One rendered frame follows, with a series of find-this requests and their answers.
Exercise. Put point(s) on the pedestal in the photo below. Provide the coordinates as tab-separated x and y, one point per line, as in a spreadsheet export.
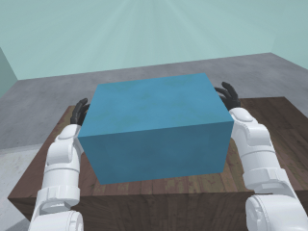
203	202

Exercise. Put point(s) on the robot right hand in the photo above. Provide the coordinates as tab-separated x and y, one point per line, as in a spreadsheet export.
231	99

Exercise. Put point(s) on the robot right forearm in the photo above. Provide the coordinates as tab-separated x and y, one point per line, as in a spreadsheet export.
262	172

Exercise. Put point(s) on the robot left forearm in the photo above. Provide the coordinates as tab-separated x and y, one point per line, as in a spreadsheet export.
59	190

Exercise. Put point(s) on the carton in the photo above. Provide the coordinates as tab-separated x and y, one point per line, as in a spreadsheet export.
156	128

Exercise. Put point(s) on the left robot upper arm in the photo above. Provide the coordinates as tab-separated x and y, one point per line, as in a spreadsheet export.
62	221

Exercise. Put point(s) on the robot left hand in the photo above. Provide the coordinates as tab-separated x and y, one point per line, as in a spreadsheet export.
78	114

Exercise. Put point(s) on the right robot upper arm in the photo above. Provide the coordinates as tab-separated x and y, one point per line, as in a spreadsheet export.
274	212

